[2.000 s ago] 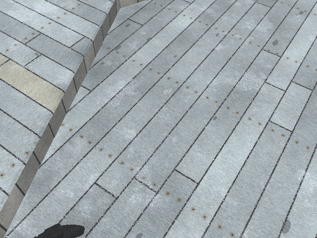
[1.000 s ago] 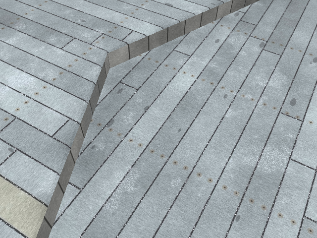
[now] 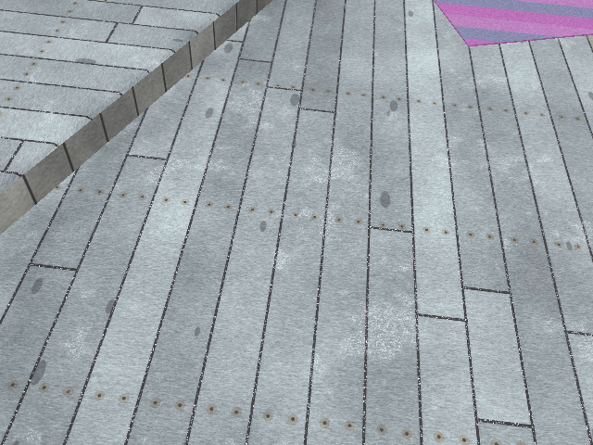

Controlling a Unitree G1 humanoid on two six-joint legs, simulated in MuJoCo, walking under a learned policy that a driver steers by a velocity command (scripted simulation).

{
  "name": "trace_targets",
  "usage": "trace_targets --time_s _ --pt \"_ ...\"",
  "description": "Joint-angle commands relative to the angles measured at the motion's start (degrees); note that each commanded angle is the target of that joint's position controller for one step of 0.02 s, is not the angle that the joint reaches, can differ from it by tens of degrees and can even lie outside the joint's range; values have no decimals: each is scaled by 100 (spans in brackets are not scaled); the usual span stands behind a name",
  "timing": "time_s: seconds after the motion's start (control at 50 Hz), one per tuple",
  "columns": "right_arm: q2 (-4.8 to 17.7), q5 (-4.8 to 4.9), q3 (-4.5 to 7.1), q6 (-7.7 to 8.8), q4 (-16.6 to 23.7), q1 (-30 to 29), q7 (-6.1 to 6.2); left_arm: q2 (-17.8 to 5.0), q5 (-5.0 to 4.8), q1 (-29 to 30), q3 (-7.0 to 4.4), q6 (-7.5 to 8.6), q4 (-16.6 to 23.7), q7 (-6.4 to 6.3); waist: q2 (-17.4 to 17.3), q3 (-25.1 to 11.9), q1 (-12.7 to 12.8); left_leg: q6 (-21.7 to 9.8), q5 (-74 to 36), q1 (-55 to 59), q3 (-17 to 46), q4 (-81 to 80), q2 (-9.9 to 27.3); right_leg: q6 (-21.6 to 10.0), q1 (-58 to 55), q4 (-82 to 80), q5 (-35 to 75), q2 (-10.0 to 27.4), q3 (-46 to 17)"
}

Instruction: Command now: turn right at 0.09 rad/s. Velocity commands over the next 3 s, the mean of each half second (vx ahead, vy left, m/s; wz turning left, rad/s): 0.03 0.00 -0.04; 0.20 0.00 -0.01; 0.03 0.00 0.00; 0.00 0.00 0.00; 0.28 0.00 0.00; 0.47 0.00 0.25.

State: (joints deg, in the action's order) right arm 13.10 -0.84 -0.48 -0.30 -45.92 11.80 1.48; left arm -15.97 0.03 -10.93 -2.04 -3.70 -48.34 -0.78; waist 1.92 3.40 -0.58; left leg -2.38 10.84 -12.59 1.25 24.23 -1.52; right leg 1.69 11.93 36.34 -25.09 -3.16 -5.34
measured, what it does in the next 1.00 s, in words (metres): walks ahead: right foot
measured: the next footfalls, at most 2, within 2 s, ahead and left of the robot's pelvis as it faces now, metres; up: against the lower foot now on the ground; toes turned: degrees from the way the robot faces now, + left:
right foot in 0.06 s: +0.00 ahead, -0.12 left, +0.00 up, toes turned +5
right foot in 1.08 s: +0.24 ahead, -0.07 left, +0.00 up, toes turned -1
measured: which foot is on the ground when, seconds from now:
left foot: down 0.00-1.00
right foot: up 0.00-0.04, down 0.06-0.68, up 0.70-1.00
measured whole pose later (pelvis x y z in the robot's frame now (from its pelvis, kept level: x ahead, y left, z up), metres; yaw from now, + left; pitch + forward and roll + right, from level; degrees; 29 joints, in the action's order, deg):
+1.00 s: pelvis +0.12 +0.03 +0.00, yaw +0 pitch -1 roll +0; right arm 7.8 -1.1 -2.0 3.2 -61.7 20.6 1.8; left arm -11.3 0.5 -8.5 -0.5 0.4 -60.0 -1.2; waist 1.9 4.4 -0.8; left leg -4.4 15.8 -2.5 -3.3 19.4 -3.5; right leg -2.1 23.5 40.2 -14.4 0.2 2.0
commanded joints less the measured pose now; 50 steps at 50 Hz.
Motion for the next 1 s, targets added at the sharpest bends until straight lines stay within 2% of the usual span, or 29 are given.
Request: trace_targets --time_s 0.02,0.04,0.06,0.08,0.1,0.12,0.16,0.2,0.38,0.4,0.42,0.44,0.46,0.48,0.5,0.54,0.58,0.62,0.66,0.68,0.7,0.72,0.74,0.76,0.78,0.82,0.86,0.92,1.0 --pt "974 6 254 9 110 32 0 -332 -27 -364 -37 51 -32 -61 -1120 -580 116 -639 -2086 647 1107 -353 1087 -81 -329 -1284 756 -26 376" --pt "976 19 260 -1 72 12 -1 -339 3 -432 -20 90 -130 -81 -1026 -568 171 -491 -1866 431 1103 -324 1049 -144 -706 -1839 1435 66 311" --pt "905 25 241 19 48 73 -9 -473 67 -362 -28 145 -159 -102 -870 -610 121 -297 -1472 124 1158 -356 1024 -220 -1071 -1939 1774 327 -50" --pt "839 34 229 47 62 97 -38 -669 146 -316 -36 210 -159 -120 -564 -672 41 -146 -1012 -161 1027 -264 886 -321 -1299 -1801 2123 764 -467" --pt "688 83 208 38 7 171 -61 -772 67 -33 -54 229 -273 -95 171 -385 -202 -63 -336 59 602 -527 460 -503 -581 -1605 2179 852 -519" --pt "777 52 216 13 -127 76 -45 -511 53 71 15 275 -267 -55 114 -289 -68 -10 -184 379 550 -485 424 -525 -217 -1767 1749 850 -575" --pt "825 38 242 -12 -275 23 -40 -453 77 -39 58 325 -445 -67 60 -155 -13 -31 -449 558 592 -420 506 -456 -36 -1914 1532 734 -501" --pt "799 22 243 -7 -407 82 -58 -501 52 -157 68 354 -629 -108 143 -131 -34 -47 -596 522 618 -436 556 -441 -117 -1929 1616 699 -461" --pt "651 36 174 -13 -1060 175 -45 -414 40 -277 146 395 -1068 -128 -110 21 -26 72 -387 495 585 -562 526 -527 -10 -2117 1286 731 -505" --pt "634 31 164 -16 -1121 217 -47 -420 45 -363 146 394 -1118 -127 -87 -105 -5 70 48 520 529 -524 451 -565 -42 -2199 716 698 -520" --pt "671 18 181 -25 -1138 203 -51 -544 46 -442 94 372 -1151 -124 11 -55 30 39 688 352 385 -291 281 -662 0 -2237 -121 654 -588" --pt "700 -10 201 -38 -1122 170 -65 -684 48 -520 33 337 -1157 -116 191 50 83 -13 1426 23 209 44 83 -827 64 -2318 -1098 704 -788" --pt "630 -65 192 -47 -1073 64 -96 -782 61 -645 -23 311 -1170 -102 371 265 176 -31 1728 -420 34 457 -61 -1035 87 -2550 -1874 946 -1177" --pt "570 -85 183 -39 -978 -138 -126 -817 57 -835 -61 298 -1208 -95 552 501 280 -31 1646 -882 -165 933 -142 -1254 90 -2883 -2390 1299 -1656" --pt "464 -120 162 -3 -920 -182 -152 -836 67 -819 -100 309 -1213 -95 727 696 268 -33 1306 -1143 -282 1445 11 -1443 96 -3089 -2379 1672 -2005" --pt "559 -118 200 108 -839 -234 -188 -715 115 -834 -118 400 -1197 -71 547 709 246 -69 1353 -1678 -156 1994 287 -1593 -294 -3169 -1608 1881 -2093" --pt "599 -87 230 230 -774 -205 -243 -719 105 -817 -153 509 -1200 -51 496 579 174 -101 1337 -1663 -189 1757 390 -1526 -562 -2986 -949 1737 -1667" --pt "544 -26 251 308 -758 -83 -258 -684 77 -745 -174 579 -1201 -27 512 502 41 -138 1050 -854 -377 1072 290 -1384 -210 -2751 -472 1499 -1218" --pt "417 -8 285 342 -1127 868 -209 -586 63 -568 -164 587 -1145 -20 177 362 -381 -121 440 854 -667 76 -78 -1171 684 -1958 162 1093 -703" --pt "592 -59 347 394 -1303 1398 -134 -335 106 -599 -93 625 -1116 -15 -400 167 -527 -130 572 1588 -34 -369 312 -969 1073 -938 681 733 -234" --pt "1231 -81 477 430 -1370 2015 -69 164 71 -658 57 673 -928 16 -1805 -255 -609 -504 1332 2194 2167 -1301 1758 -634 1867 827 18 -24 595" --pt "1332 -2 496 368 -1559 2209 -89 -260 170 -581 -56 645 -886 3 -1714 -43 -493 -921 497 1743 3168 -1476 2417 -620 2230 1820 -839 -102 539" --pt "967 -11 392 369 -1381 1612 -107 -302 195 -590 -70 616 -957 10 -789 271 -136 -973 -190 1345 2638 -1270 2261 -665 2221 2343 -471 238 256" --pt "739 -16 330 405 -1218 1153 -124 -67 165 -653 -12 614 -1055 44 -494 338 21 -921 -1073 1069 1999 -1179 2015 -629 2078 2421 -69 417 273" --pt "627 -21 285 427 -1131 920 -113 17 135 -706 8 619 -1110 57 -469 210 135 -787 -1870 1030 1439 -1171 1769 -573 1871 2291 231 539 350" --pt "431 -39 184 479 -1195 954 -78 -14 162 -712 -3 567 -1162 66 -639 -37 181 -717 -3758 1049 662 -949 1449 -439 1540 2173 552 498 559" --pt "321 -34 92 493 -1322 1128 -33 63 107 -635 16 501 -1155 50 -718 -198 221 -686 -4761 1121 275 -749 1314 -352 1391 1800 772 410 640" --pt "290 -27 2 433 -1418 1162 47 208 59 -278 92 429 -1095 -12 -839 -190 152 -652 -5118 1066 28 -575 1211 -312 1176 882 1004 315 758" --pt "229 -17 -54 339 -1556 1266 85 193 29 -102 135 399 -1126 -98 -940 -209 33 -656 -4836 921 85 -316 1237 -425 617 45 1229 237 871"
